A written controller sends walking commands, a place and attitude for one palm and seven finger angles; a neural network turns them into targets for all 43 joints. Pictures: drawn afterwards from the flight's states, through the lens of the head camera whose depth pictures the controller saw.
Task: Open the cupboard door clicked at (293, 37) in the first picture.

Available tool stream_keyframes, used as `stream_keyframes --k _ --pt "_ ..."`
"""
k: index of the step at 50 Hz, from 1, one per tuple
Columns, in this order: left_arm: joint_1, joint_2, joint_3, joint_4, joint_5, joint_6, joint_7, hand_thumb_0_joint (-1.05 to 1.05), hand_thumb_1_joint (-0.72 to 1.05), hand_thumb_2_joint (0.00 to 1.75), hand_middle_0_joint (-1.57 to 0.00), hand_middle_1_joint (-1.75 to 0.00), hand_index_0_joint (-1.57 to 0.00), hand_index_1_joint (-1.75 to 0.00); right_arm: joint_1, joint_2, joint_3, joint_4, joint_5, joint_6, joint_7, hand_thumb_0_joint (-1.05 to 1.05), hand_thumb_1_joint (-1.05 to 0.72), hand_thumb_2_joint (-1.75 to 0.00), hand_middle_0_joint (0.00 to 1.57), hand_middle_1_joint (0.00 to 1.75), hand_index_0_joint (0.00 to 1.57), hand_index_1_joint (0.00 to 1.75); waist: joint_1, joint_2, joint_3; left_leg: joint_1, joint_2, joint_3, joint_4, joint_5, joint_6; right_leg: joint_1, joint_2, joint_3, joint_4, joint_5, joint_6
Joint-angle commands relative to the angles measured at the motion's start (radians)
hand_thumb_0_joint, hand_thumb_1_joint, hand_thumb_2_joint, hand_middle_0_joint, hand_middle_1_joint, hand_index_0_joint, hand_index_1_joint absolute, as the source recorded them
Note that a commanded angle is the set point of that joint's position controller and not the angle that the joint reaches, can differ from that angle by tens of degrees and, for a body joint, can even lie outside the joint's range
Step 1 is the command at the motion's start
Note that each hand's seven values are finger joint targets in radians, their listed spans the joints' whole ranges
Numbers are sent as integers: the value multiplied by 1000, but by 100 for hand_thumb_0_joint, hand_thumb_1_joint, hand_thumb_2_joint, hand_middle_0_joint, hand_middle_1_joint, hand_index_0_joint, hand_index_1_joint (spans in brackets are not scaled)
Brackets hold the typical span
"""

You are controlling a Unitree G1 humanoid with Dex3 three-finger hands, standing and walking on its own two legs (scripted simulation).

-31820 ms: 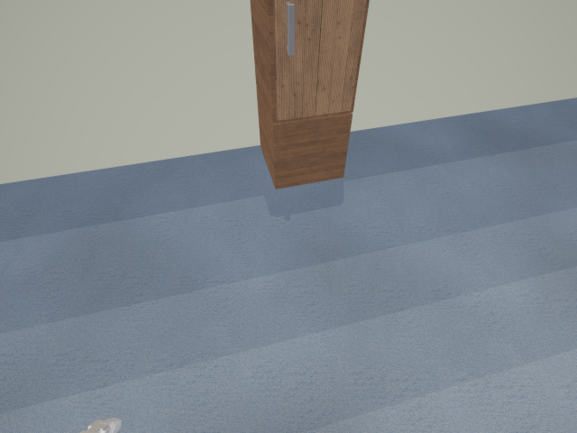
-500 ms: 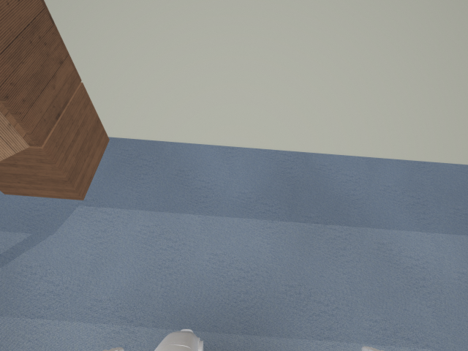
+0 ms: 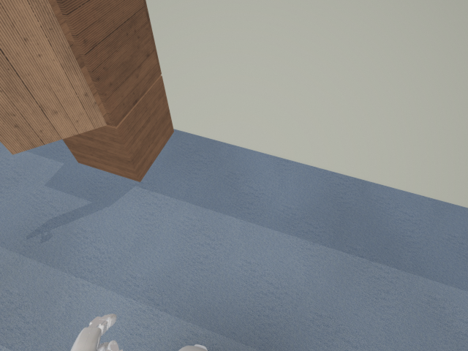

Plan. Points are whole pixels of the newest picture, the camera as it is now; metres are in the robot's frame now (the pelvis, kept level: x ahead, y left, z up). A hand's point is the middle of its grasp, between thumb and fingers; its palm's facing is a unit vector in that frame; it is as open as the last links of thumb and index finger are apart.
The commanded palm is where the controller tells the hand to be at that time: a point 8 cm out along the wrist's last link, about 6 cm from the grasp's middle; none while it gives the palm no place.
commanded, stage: turn to face it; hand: left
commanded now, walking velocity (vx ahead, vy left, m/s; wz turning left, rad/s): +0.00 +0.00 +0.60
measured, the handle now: out of the picture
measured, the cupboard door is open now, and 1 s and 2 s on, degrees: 47 47 47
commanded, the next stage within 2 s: take the last steps up to it in 0.76 s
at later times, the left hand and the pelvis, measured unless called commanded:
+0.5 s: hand out of the picture +0.02 +0.24 -0.17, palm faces +0.35 -0.90 -0.26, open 7.4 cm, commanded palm none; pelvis +0.01 +0.01 +0.00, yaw +19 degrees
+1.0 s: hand out of the picture -0.04 +0.19 -0.18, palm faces +0.53 -0.83 -0.18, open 7.4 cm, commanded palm none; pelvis +0.03 +0.01 +0.00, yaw +29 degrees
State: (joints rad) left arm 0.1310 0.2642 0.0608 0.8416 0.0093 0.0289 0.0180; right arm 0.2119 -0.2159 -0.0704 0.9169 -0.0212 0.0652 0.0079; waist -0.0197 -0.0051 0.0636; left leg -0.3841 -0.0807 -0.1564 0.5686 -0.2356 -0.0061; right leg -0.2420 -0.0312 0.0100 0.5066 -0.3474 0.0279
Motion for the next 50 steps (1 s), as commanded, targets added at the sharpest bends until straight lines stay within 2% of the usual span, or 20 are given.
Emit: stream_keyframes --k 1,3,6,10,13,14,15,16,19,29,30,31,32,33,35,42,44,46,47,50 --pt "44 189 37 -54 13 -21 18 0 90 90 -20 -30 -20 -30 -65 -141 -45 -110 1 -27 9 0 -90 -90 20 30 20 30 28 -173 -51 -209 58 73 525 -294 -23 70 -415 281 -275 96 -200" --pt "-2 120 24 -56 7 -31 16 0 90 90 -20 -30 -20 -30 -56 -119 -42 -75 1 -14 16 0 -90 -90 20 30 20 30 -4 -223 -36 -228 87 114 603 -216 -50 107 -290 109 -194 385 -159" --pt "50 127 25 -39 9 -34 16 0 90 90 -20 -30 -20 -30 -103 -96 -25 -90 11 -16 23 0 -90 -90 20 30 20 30 22 -246 -55 -180 105 184 420 -221 -66 196 -276 -24 -119 672 -140" --pt "135 180 43 -4 17 -32 11 0 90 90 -20 -30 -20 -30 -145 -72 -8 -100 13 -28 26 0 -90 -90 20 30 20 30 59 -187 -71 -67 79 260 161 -196 -49 227 -308 -45 -23 751 -123" --pt "117 188 44 -9 1 -28 0 0 90 90 -20 -30 -20 -30 -29 -119 -17 -72 6 -37 22 0 -90 -90 20 30 20 30 -14 -140 -125 194 55 264 -66 48 -15 90 -276 -121 170 688 -39" --pt "107 149 37 -29 -2 -24 -5 0 90 90 -20 -30 -20 -30 44 -196 -38 -62 1 -45 17 0 -90 -90 20 30 20 30 -51 30 -188 358 207 64 -99 272 54 -75 -209 -174 352 438 22" --pt "66 71 15 -72 -11 -21 -8 0 90 90 -20 -30 -20 -30 136 -301 -63 -53 -2 -51 5 0 -90 -90 20 30 20 30 -95 309 -228 463 472 -304 -151 708 223 -312 -76 -164 586 -291 82" --pt "22 95 16 -86 -2 -4 1 0 90 90 -20 -30 -20 -30 171 -318 -62 -29 2 -44 -5 0 -90 -90 20 30 20 30 -97 212 -256 454 508 -297 -147 702 277 -326 -84 -25 674 -341 56" --pt "-3 81 22 -58 4 3 0 0 90 90 -20 -30 -20 -30 2 -242 -41 -75 -6 -50 -24 0 -90 -90 20 30 20 30 -36 217 -131 218 367 -184 -189 285 204 -292 -93 4 627 -200 46" --pt "178 73 26 14 6 -9 -4 0 90 90 -20 -30 -20 -30 -113 -197 -32 -94 1 -31 -14 0 -90 -90 20 30 20 30 62 95 -110 -34 214 -104 -132 5 101 136 1 -56 -7 70 19" --pt "198 125 37 16 15 -19 3 0 90 90 -20 -30 -20 -30 -109 -146 -27 -104 8 -29 -10 0 -90 -90 20 30 20 30 75 -57 -104 -140 121 -29 14 -92 46 212 -131 94 -165 -11 -23" --pt "185 210 52 0 26 -25 7 0 90 90 -20 -30 -20 -30 -112 -91 -18 -125 12 -29 -5 0 -90 -90 20 30 20 30 78 -306 -70 -222 -3 129 258 -285 -21 167 -376 380 -288 -32 -131" --pt "161 211 45 -16 19 -27 9 0 90 90 -20 -30 -20 -30 -133 -133 -24 -127 6 -26 0 0 -90 -90 20 30 20 30 79 -263 -50 -179 52 92 462 -349 -10 35 -446 393 -305 9 -202" --pt "101 179 34 -27 18 -27 7 0 90 90 -20 -30 -20 -30 -104 -122 -23 -112 4 -25 8 0 -90 -90 20 30 20 30 38 -184 -36 -144 66 82 533 -286 -4 -32 -384 291 -292 -19 -202" --pt "50 134 26 -33 18 -28 9 0 90 90 -20 -30 -20 -30 -96 -109 -25 -77 4 -10 11 0 -90 -90 20 30 20 30 12 -229 -4 -127 85 115 581 -231 -18 -47 -298 173 -246 137 -163" --pt "178 154 35 47 16 -39 7 0 90 90 -20 -30 -20 -30 -81 -41 11 -42 15 -45 3 0 -90 -90 20 30 20 30 45 -169 -117 51 53 232 11 -133 -30 196 -264 11 -24 660 -124" --pt "156 120 26 48 -1 -36 -2 0 90 90 -20 -30 -20 -30 -7 -99 4 -10 12 -63 -1 0 -90 -90 20 30 20 30 8 -52 -146 275 115 156 -174 120 2 47 -207 -58 97 447 -29" --pt "98 39 6 0 -3 -24 -7 0 90 90 -20 -30 -20 -30 87 -235 -23 0 -9 -63 -18 0 -90 -90 20 30 20 30 -38 283 -155 389 445 -244 -257 315 223 -269 -48 -123 421 -295 40" --pt "50 49 10 -20 6 -20 -10 0 90 90 -20 -30 -20 -30 104 -241 -22 5 -15 -57 -20 0 -90 -90 20 30 20 30 -52 214 -122 337 459 -241 -267 125 265 -299 -58 -68 523 -299 18" --pt "-3 36 12 11 16 -25 -30 0 90 90 -20 -30 -20 -30 65 -166 -3 10 -13 -81 -31 0 -90 -90 20 30 20 30 -23 212 -27 259 352 -176 -296 1 218 -358 -72 -30 551 -162 1"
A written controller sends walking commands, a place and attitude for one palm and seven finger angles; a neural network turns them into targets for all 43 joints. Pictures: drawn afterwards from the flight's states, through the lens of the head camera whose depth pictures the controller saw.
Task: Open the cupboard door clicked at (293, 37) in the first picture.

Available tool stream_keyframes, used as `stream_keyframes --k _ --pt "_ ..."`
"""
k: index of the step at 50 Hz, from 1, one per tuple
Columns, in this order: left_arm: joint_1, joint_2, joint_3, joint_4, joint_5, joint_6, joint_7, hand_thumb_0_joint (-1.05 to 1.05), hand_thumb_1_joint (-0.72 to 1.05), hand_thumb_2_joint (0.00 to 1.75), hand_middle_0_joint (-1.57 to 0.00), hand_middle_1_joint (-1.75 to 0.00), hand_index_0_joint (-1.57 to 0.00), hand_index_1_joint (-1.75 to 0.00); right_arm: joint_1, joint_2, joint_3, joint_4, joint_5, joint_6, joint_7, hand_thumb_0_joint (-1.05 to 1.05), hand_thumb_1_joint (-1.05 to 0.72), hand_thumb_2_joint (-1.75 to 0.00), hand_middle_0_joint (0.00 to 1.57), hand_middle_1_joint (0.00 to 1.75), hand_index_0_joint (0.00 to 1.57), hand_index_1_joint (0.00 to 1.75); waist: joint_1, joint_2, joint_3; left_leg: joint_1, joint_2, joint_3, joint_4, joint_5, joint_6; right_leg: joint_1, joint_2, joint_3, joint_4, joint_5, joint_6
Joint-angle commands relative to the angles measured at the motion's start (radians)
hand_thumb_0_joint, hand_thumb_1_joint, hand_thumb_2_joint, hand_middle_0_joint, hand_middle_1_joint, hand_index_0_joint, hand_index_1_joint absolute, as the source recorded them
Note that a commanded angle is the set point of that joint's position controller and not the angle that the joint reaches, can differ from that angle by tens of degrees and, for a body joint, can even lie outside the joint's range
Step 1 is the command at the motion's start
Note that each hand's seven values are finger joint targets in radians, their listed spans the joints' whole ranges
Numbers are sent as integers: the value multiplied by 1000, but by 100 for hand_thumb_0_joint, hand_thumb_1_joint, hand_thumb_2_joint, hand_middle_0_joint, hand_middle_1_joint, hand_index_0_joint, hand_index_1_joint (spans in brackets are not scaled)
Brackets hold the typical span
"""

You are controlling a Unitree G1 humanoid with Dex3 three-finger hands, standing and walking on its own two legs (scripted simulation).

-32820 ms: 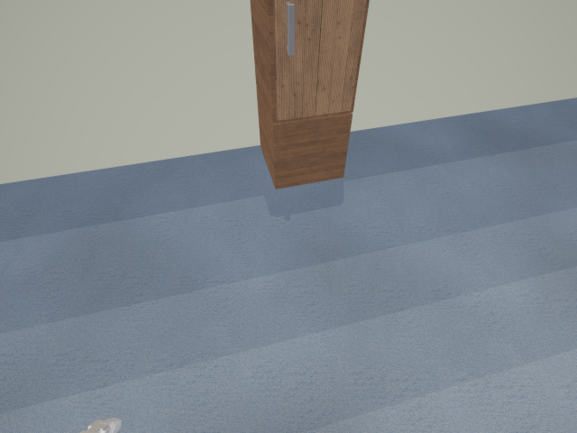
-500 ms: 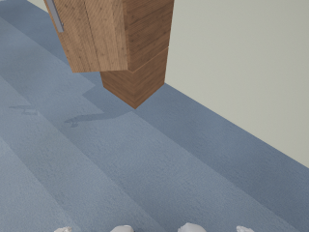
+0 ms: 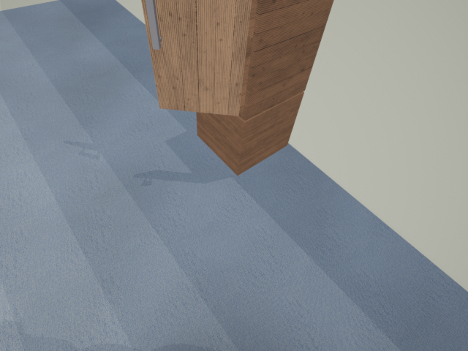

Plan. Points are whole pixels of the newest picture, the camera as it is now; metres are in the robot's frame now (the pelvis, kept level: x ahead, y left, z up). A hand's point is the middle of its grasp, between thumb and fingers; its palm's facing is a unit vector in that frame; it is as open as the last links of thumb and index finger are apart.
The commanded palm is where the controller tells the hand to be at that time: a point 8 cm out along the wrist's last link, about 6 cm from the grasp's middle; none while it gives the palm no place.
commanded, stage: take the last steps up to it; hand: left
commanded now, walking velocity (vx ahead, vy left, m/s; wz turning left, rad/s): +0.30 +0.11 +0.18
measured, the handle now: (154, 19) +1.00 +0.34 +0.04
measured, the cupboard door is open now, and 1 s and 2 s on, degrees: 47 47 47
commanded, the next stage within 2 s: come to a stop and stand still in 1.24 s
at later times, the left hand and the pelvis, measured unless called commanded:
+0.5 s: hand out of the picture +0.05 +0.20 -0.17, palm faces +0.20 -0.97 -0.13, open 7.4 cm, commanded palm none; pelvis +0.11 +0.04 +0.01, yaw +7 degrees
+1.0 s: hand (137, 219) +0.40 +0.26 -0.15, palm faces +0.04 -0.98 -0.22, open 7.4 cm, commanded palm none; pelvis +0.28 +0.07 +0.00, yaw +3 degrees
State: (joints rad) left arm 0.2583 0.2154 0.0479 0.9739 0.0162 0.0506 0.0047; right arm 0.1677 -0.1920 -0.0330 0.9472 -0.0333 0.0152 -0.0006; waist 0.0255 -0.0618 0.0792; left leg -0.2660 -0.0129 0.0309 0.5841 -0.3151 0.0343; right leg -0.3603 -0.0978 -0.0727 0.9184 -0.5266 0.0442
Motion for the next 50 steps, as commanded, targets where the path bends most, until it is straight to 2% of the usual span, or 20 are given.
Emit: stream_keyframes --k 1,5,8,9,10,11,14,17,21,24,25,26,27,29,33,43,46,47,49,50 --pt "-131 71 22 -114 7 -52 -22 0 90 90 -20 -30 -20 -30 113 -180 -38 -14 -1 -38 -24 0 -90 -90 20 30 20 30 -61 229 -42 144 267 -331 -308 137 170 -212 -2 43 87 38 -17" --pt "-83 44 13 -82 2 -64 -31 0 90 90 -20 -30 -20 -30 109 -175 -35 4 4 -45 -22 0 -90 -90 20 30 20 30 -34 208 -76 81 206 -235 -287 111 144 4 48 -26 -180 80 -18" --pt "75 77 32 -22 7 -73 -28 0 90 90 -20 -30 -20 -30 64 -150 -32 7 16 -39 -16 0 -90 -90 20 30 20 30 48 104 -74 -147 110 -166 -140 -113 74 344 56 -15 -440 205 -24" --pt "152 146 48 -2 16 -84 -19 0 90 90 -20 -30 -20 -30 57 -100 -25 -9 27 -42 -8 0 -90 -90 20 30 20 30 87 -83 -76 -328 5 -60 56 -201 19 489 -107 198 -579 30 -72" --pt "217 235 68 7 16 -86 -8 0 90 90 -20 -30 -20 -30 21 -74 -23 -50 22 -40 1 0 -90 -90 20 30 20 30 120 -292 -47 -457 -37 3 312 -303 -20 484 -370 559 -767 -126 -181" --pt "202 225 63 -2 6 -84 -2 0 90 90 -20 -30 -20 -30 -25 -130 -35 -58 7 -35 9 0 -90 -90 20 30 20 30 106 -172 23 -466 28 -74 475 -251 -19 352 -407 608 -831 -221 -234" --pt "58 132 38 -23 8 -99 3 0 90 90 -20 -30 -20 -30 14 -90 -44 -17 5 -21 26 0 -90 -90 20 30 20 30 8 -168 64 -393 98 -68 527 -38 -38 183 -284 361 -807 -71 -178" --pt "58 105 28 -12 8 -119 0 0 90 90 -20 -30 -20 -30 30 -46 -33 -4 9 -19 40 0 -90 -90 20 30 20 30 -15 -119 52 -288 107 -3 344 51 -62 150 -227 144 -796 195 -149" --pt "118 153 43 37 13 -121 -3 0 90 90 -20 -30 -20 -30 4 -11 -23 -11 14 -45 50 0 -90 -90 20 30 20 30 13 -61 -22 -153 60 72 54 45 -61 220 -212 80 -703 318 -149" --pt "109 139 44 55 5 -107 -10 0 90 90 -20 -30 -20 -30 115 -50 -29 29 10 -65 37 0 -90 -90 20 30 20 30 -34 -10 -66 117 8 130 -122 97 -51 116 -138 16 -542 285 -101" --pt "99 105 36 42 4 -101 -15 0 90 90 -20 -30 -20 -30 238 -123 -47 55 6 -71 24 0 -90 -90 20 30 20 30 -95 133 -117 290 90 12 -148 25 -20 -10 -92 -35 -343 227 -73" --pt "94 37 24 12 -4 -97 -18 0 90 90 -20 -30 -20 -30 359 -228 -77 80 -7 -74 7 0 -90 -90 20 30 20 30 -136 389 -174 402 338 -342 -273 -92 76 -203 29 -129 -54 -11 -24" --pt "18 36 18 -27 3 -95 -15 0 90 90 -20 -30 -20 -30 418 -250 -77 87 -4 -63 -10 0 -90 -90 20 30 20 30 -159 357 -162 384 421 -458 -371 -155 152 -283 51 -39 157 -84 -37" --pt "-55 28 13 -25 8 -98 -15 0 90 90 -20 -30 -20 -30 301 -184 -55 64 0 -69 -15 0 -90 -90 20 30 20 30 -116 214 -54 206 397 -394 -377 -114 169 -337 -27 37 314 37 -60" --pt "7 -2 13 13 9 -76 -29 0 90 90 -20 -30 -20 -30 199 -106 -26 63 5 -91 -24 0 -90 -90 20 30 20 30 -36 186 -14 89 308 -149 -419 76 117 -230 -45 39 179 207 -43" --pt "-162 9 12 -48 9 -70 -31 0 90 90 -20 -30 -20 -30 254 -101 -25 121 -1 -82 -17 0 -90 -90 20 30 20 30 -51 138 26 130 300 -65 -413 145 137 -95 5 -17 -235 274 -46" --pt "-101 30 20 -30 10 -78 -29 0 90 90 -20 -30 -20 -30 250 -94 -19 135 0 -77 -18 0 -90 -90 20 30 20 30 -13 105 7 90 260 -16 -283 204 95 92 41 -44 -375 324 -62" --pt "-18 54 29 -2 11 -85 -26 0 90 90 -20 -30 -20 -30 241 -85 -16 135 5 -77 -16 0 -90 -90 20 30 20 30 24 59 -35 42 206 25 -164 214 66 239 48 -27 -427 340 -77" --pt "218 205 65 67 10 -101 -10 0 90 90 -20 -30 -20 -30 229 -33 -10 94 21 -77 -2 0 -90 -90 20 30 20 30 98 -275 -134 -329 12 164 308 -223 -23 598 -300 448 -629 259 -236" --pt "233 211 65 66 -4 -99 0 0 90 90 -20 -30 -20 -30 167 -76 -18 76 18 -71 0 0 -90 -90 20 30 20 30 110 -177 -116 -383 53 51 493 -299 -20 539 -362 528 -696 250 -296"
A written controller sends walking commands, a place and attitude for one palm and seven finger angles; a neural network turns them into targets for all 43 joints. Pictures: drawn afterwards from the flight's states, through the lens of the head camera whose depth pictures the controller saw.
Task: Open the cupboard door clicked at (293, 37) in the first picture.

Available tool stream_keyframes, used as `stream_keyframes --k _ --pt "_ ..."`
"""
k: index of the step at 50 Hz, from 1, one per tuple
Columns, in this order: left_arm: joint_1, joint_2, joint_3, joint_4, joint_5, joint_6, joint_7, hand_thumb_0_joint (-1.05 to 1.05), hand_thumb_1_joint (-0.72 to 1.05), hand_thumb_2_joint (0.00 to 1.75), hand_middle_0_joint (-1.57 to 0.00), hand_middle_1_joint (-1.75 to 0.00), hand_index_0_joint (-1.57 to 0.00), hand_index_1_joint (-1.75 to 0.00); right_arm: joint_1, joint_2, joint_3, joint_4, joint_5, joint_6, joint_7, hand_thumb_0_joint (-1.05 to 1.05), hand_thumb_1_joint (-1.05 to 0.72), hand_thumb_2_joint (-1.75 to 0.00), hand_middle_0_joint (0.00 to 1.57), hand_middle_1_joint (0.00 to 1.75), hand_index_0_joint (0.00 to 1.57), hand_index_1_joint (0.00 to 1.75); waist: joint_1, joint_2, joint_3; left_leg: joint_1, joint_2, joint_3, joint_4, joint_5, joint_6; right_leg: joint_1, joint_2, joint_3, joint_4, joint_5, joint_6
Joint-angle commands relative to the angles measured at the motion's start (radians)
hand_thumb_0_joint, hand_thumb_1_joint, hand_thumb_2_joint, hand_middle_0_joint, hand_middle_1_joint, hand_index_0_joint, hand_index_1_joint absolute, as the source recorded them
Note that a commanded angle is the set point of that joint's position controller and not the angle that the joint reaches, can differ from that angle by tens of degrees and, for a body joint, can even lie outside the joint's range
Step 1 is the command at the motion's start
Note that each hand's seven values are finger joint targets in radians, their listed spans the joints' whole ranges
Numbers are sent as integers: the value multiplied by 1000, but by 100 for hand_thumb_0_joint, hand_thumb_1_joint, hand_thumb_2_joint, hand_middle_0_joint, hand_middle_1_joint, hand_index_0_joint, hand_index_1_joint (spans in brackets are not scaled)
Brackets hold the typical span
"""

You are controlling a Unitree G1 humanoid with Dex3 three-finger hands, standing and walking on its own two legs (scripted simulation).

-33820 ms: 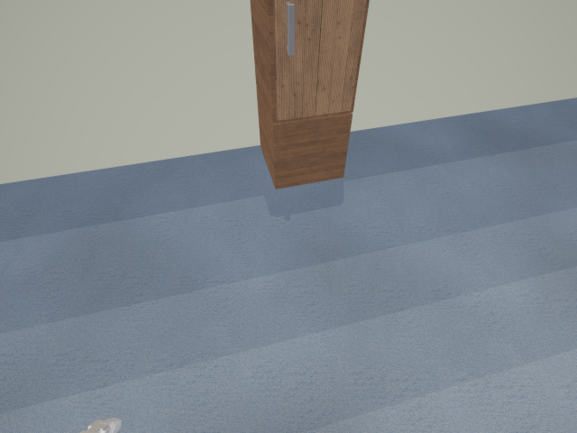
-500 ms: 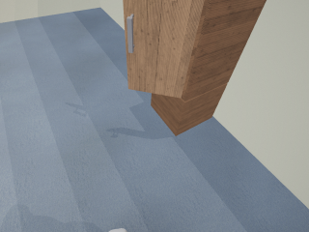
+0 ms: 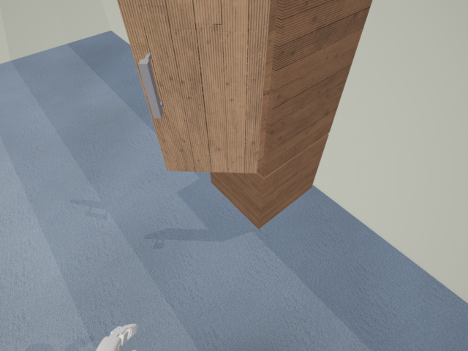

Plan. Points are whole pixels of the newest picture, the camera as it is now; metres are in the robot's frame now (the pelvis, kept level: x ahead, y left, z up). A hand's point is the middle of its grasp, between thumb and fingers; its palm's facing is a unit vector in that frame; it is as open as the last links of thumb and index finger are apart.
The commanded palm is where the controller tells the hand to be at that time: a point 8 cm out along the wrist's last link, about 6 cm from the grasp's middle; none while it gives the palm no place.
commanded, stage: take the last steps up to it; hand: left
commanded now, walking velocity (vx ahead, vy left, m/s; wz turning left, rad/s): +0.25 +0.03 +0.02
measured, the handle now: (153, 86) +0.74 +0.24 +0.04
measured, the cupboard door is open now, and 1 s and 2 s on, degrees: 47 47 47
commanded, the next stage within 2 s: come to a stop and stand still in 0.24 s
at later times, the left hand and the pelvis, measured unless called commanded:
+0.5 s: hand out of the picture +0.15 +0.22 -0.17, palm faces +0.08 -0.98 -0.17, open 7.3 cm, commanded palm none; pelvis +0.15 +0.04 +0.01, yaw +0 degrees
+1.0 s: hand (139, 316) +0.22 +0.21 -0.17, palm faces +0.05 -0.98 -0.21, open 7.4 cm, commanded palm none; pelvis +0.15 +0.02 +0.00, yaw +0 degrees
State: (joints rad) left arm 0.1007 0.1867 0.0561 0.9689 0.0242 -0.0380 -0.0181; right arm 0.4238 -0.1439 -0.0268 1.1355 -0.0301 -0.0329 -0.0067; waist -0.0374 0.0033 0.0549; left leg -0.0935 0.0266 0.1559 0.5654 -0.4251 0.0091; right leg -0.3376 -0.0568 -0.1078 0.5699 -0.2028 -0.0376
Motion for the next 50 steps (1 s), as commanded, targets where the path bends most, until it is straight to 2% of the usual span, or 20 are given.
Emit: stream_keyframes --k 1,6,13,14,16,17,18,21,23,28,31,34,37,42,45,46,47,48,49,50 --pt "311 198 50 47 -12 -12 30 0 90 90 -20 -30 -20 -30 -126 -120 -32 -117 16 -23 4 0 -90 -90 20 30 20 30 138 -146 -30 -582 59 -136 563 -100 5 417 -371 501 -357 -117 -210" --pt "185 92 18 26 -9 -36 32 0 90 90 -20 -30 -20 -30 -107 -35 -20 -94 8 4 15 0 -90 -90 20 30 20 30 35 -109 -28 -406 92 -109 360 80 -37 204 -245 165 -365 247 -143" --pt "198 128 26 72 -11 -27 18 0 90 90 -20 -30 -20 -30 -106 -47 -19 -101 3 -18 23 0 -90 -90 20 30 20 30 14 -89 -38 -111 4 -18 -70 275 -34 101 -160 97 -249 59 -78" --pt "205 105 19 74 -10 -22 14 0 90 90 -20 -30 -20 -30 -66 -88 -28 -89 2 -25 17 0 -90 -90 20 30 20 30 -2 -11 -46 3 25 -55 -97 268 -22 13 -128 79 -149 4 -52" --pt "205 36 1 32 -16 -11 12 0 90 90 -20 -30 -20 -30 92 -253 -62 -72 -13 -24 -6 0 -90 -90 20 30 20 30 -64 316 -109 150 367 -508 -295 175 156 -220 46 -53 308 -383 25" --pt "165 50 -1 12 -8 -10 15 0 90 90 -20 -30 -20 -30 84 -257 -59 -84 -9 -12 -14 0 -90 -90 20 30 20 30 -65 215 -80 103 416 -559 -327 170 218 -257 25 39 474 -410 16" --pt "158 51 -6 23 -2 -5 19 0 90 90 -20 -30 -20 -30 11 -219 -45 -103 -7 -14 -16 0 -90 -90 20 30 20 30 -35 134 -38 -10 379 -483 -321 259 203 -234 -11 77 514 -365 13" --pt "225 20 -19 83 -18 27 27 0 90 90 -20 -30 -20 -30 -174 -142 -1 -138 0 -18 -39 0 -90 -90 20 30 20 30 50 106 -18 -174 300 -266 -276 738 149 -26 -51 109 332 -259 52" --pt "248 40 -17 93 -20 48 31 0 90 90 -20 -30 -20 -30 -201 -172 -8 -133 6 -5 -47 0 -90 -90 20 30 20 30 51 115 -91 -103 282 -215 -228 862 142 33 -22 77 218 -245 62" --pt "254 82 8 47 -3 82 32 0 90 90 -20 -30 -20 -30 -221 -230 -53 -141 11 38 -48 0 -90 -90 20 30 20 30 52 129 -104 -134 294 -228 -182 711 145 69 20 55 134 -125 43" --pt "259 105 17 20 0 75 35 0 90 90 -20 -30 -20 -30 -249 -216 -62 -153 12 51 -44 0 -90 -90 20 30 20 30 67 83 -81 -175 220 -189 -89 581 83 117 -9 108 -42 134 23" --pt "178 207 24 -19 5 58 39 0 90 90 -20 -30 -20 -30 -192 -113 -51 -165 25 71 -23 0 -90 -90 20 30 20 30 39 -209 -74 -223 -31 -62 253 -67 -30 61 -295 337 -252 433 -151" --pt "145 170 23 -15 3 45 57 0 90 90 -20 -30 -20 -30 -256 -107 -47 -173 22 81 -24 0 -90 -90 20 30 20 30 53 -184 -82 -355 -21 -166 462 -136 -27 181 -267 321 -197 652 -195" --pt "130 189 28 -14 0 42 59 0 90 90 -20 -30 -20 -30 -216 -100 -32 -154 28 68 -17 0 -90 -90 20 30 20 30 52 -160 -133 -265 -22 -125 117 -30 -50 303 -230 258 -145 647 -153" --pt "115 152 18 -4 -17 48 49 0 90 90 -20 -30 -20 -30 -135 -121 -28 -120 20 50 -19 0 -90 -90 20 30 20 30 29 -42 -117 -29 33 -177 -206 294 -19 141 -141 200 -60 295 -41" --pt "126 110 8 -11 -25 55 43 0 90 90 -20 -30 -20 -30 -161 -176 -32 -136 11 38 -22 0 -90 -90 20 30 20 30 49 122 -104 -52 179 -357 -244 446 45 71 -48 139 -15 56 20" --pt "111 86 0 -12 -24 59 45 0 90 90 -20 -30 -20 -30 -201 -207 -31 -151 5 41 -26 0 -90 -90 20 30 20 30 61 185 -71 -148 265 -398 -275 518 118 103 -12 91 21 -163 49" --pt "206 89 -23 13 -18 28 90 0 90 90 -20 -30 -20 -30 -249 -224 -45 -213 24 30 -11 0 -90 -90 20 30 20 30 65 199 -147 -50 175 -166 -38 724 42 81 -28 94 39 -9 15" --pt "220 132 -19 4 -11 15 85 0 90 90 -20 -30 -20 -30 -272 -208 -27 -252 20 24 -6 0 -90 -90 20 30 20 30 80 210 -153 -90 136 -190 12 708 39 112 -53 88 -63 92 8" --pt "164 146 -11 -12 -2 24 76 0 90 90 -20 -30 -20 -30 -190 -139 -26 -242 10 15 -16 0 -90 -90 20 30 20 30 26 219 -160 -93 85 -193 -2 729 -1 101 -84 161 42 270 -19"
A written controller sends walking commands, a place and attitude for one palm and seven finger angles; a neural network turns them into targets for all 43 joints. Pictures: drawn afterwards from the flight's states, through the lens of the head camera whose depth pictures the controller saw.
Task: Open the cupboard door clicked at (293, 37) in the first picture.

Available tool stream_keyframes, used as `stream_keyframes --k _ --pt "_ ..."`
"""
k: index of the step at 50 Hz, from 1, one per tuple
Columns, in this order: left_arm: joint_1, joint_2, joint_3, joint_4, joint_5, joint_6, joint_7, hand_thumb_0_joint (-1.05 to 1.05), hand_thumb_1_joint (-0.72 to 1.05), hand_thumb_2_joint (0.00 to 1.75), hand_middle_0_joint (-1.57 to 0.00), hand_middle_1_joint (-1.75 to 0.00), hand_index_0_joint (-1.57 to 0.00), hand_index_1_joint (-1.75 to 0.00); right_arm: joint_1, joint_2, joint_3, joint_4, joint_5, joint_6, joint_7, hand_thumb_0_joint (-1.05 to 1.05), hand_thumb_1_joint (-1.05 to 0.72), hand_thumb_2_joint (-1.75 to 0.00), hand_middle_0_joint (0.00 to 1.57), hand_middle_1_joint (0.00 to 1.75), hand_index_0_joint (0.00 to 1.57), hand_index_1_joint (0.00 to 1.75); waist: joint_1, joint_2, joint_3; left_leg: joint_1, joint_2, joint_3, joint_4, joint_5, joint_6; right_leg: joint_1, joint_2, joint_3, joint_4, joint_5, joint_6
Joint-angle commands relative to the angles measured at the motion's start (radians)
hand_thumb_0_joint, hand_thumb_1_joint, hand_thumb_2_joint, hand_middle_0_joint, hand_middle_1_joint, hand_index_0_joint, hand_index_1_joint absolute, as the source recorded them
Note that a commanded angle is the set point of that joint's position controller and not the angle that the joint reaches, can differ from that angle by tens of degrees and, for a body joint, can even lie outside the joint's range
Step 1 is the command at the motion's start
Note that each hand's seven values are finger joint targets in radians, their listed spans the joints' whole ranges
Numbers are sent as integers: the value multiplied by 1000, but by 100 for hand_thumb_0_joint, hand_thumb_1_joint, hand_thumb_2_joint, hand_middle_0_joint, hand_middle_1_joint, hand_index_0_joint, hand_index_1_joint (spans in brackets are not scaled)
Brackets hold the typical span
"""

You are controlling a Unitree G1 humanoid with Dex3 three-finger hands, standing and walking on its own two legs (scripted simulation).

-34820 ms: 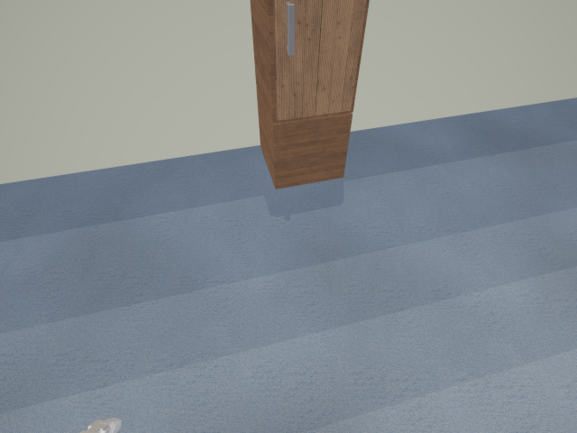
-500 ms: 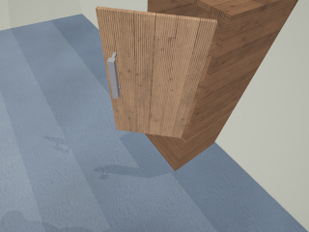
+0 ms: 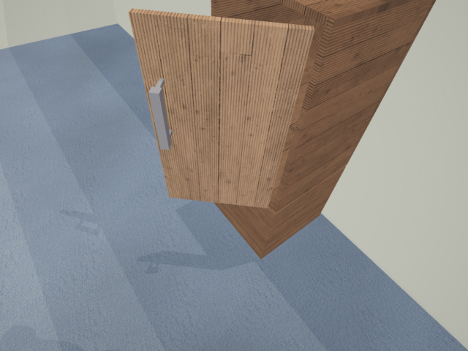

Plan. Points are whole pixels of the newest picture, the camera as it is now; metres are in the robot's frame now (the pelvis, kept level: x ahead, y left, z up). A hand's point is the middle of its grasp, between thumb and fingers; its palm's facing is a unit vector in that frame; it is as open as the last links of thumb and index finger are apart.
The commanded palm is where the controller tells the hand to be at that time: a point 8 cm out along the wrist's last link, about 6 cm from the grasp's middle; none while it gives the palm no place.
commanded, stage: come to a stop and stand still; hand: left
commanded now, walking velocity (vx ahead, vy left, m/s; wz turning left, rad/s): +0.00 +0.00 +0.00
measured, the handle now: (163, 115) +0.59 +0.21 +0.04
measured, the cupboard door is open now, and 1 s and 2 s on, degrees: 47 47 47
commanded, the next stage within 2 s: look again from close up in 1.00 s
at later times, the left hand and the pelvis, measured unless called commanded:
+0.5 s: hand out of the picture -0.04 +0.16 -0.16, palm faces +0.01 -0.97 -0.24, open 7.4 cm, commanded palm none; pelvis -0.04 -0.02 +0.00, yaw -1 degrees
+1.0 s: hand out of the picture -0.03 +0.13 -0.16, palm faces +0.03 -0.98 -0.20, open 7.3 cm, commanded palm none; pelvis -0.03 -0.04 +0.01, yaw -1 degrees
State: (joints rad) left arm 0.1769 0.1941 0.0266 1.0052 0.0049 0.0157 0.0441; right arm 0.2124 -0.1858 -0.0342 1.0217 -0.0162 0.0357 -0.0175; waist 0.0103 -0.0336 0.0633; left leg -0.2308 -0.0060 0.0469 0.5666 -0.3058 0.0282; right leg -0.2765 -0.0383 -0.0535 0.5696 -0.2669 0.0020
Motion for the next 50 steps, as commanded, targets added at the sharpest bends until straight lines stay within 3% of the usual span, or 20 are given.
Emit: stream_keyframes --k 1,2,3,4,6,8,9,12,14,18,27,34,38,41,50 --pt "74 134 14 -55 16 -22 9 0 90 90 -20 -30 -20 -30 61 -95 -14 -120 -3 -51 -17 0 -90 -90 20 30 20 30 -20 244 -163 61 144 -96 -46 607 -16 19 -82 78 53 248 -59" --pt "70 114 7 -56 16 -15 9 0 90 90 -20 -30 -20 -30 78 -111 -14 -122 -2 -50 -19 0 -90 -90 20 30 20 30 -23 182 -150 62 172 -123 -73 612 3 14 -42 41 44 131 -46" --pt "76 98 3 -61 16 -8 5 0 90 90 -20 -30 -20 -30 68 -121 -16 -128 2 -50 -19 0 -90 -90 20 30 20 30 -13 154 -110 23 185 -135 -111 512 20 6 -23 32 24 34 -36" --pt "74 95 -1 -54 19 -6 -1 0 90 90 -20 -30 -20 -30 61 -117 -13 -134 0 -51 -18 0 -90 -90 20 30 20 30 -8 121 -77 -9 178 -138 -127 437 30 6 -18 35 11 24 -33" --pt "87 85 -3 -51 19 0 -8 0 90 90 -20 -30 -20 -30 45 -116 -12 -147 -1 -49 -14 0 -90 -90 20 30 20 30 -2 41 5 -100 148 -138 -180 128 30 1 -26 62 -31 4 -30" --pt "93 88 -6 -47 20 1 -12 0 90 90 -20 -30 -20 -30 50 -112 -13 -147 -3 -47 -8 0 -90 -90 20 30 20 30 -8 14 47 -149 124 -149 -237 -120 25 -15 -30 90 -67 -40 -35" --pt "97 90 -5 -47 21 -1 -14 0 90 90 -20 -30 -20 -30 55 -110 -12 -144 -6 -47 -6 0 -90 -90 20 30 20 30 -9 40 51 -158 118 -148 -258 -166 26 -12 -28 86 -69 -46 -37" --pt "129 91 -5 -41 22 -2 -16 0 90 90 -20 -30 -20 -30 67 -122 -13 -136 -8 -45 -2 0 -90 -90 20 30 20 30 -8 33 54 -177 111 -149 -277 -250 27 -22 -25 95 -89 -100 -32" --pt "142 93 -4 -37 22 -6 -17 0 90 90 -20 -30 -20 -30 75 -116 -10 -126 -9 -45 0 0 -90 -90 20 30 20 30 -6 44 43 -167 105 -142 -278 -248 27 -23 -30 104 -108 -114 -35" --pt "148 95 -3 -29 18 -18 -18 0 90 90 -20 -30 -20 -30 120 -103 -2 -96 -8 -47 0 0 -90 -90 20 30 20 30 -20 -13 10 -111 83 -114 -230 -183 21 -63 -55 154 -170 -187 -41" --pt "166 81 -5 16 10 -33 -17 0 90 90 -20 -30 -20 -30 187 -59 13 -11 -4 -53 -2 0 -90 -90 20 30 20 30 -28 -17 7 -65 67 -75 -187 -65 4 -79 -79 189 -237 -216 -51" --pt "171 61 -5 44 7 -40 -14 0 90 90 -20 -30 -20 -30 220 -31 22 40 -2 -57 -6 0 -90 -90 20 30 20 30 -23 -3 6 -60 74 -64 -188 -8 -6 -41 -77 173 -246 -168 -54" --pt "176 53 -6 59 4 -39 -15 0 90 90 -20 -30 -20 -30 224 -21 27 59 -3 -58 -10 0 -90 -90 20 30 20 30 -17 43 27 -75 75 -62 -198 -5 -10 -30 -73 173 -248 -150 -56" --pt "176 47 -6 61 5 -40 -14 0 90 90 -20 -30 -20 -30 233 -15 26 65 -2 -58 -11 0 -90 -90 20 30 20 30 -18 15 24 -72 78 -59 -196 12 -10 -15 -73 167 -250 -128 -55" --pt "173 39 -3 59 6 -41 -12 0 90 90 -20 -30 -20 -30 233 -9 25 75 -1 -59 -13 0 -90 -90 20 30 20 30 -18 10 21 -55 85 -59 -206 36 -13 5 -69 154 -253 -86 -52"
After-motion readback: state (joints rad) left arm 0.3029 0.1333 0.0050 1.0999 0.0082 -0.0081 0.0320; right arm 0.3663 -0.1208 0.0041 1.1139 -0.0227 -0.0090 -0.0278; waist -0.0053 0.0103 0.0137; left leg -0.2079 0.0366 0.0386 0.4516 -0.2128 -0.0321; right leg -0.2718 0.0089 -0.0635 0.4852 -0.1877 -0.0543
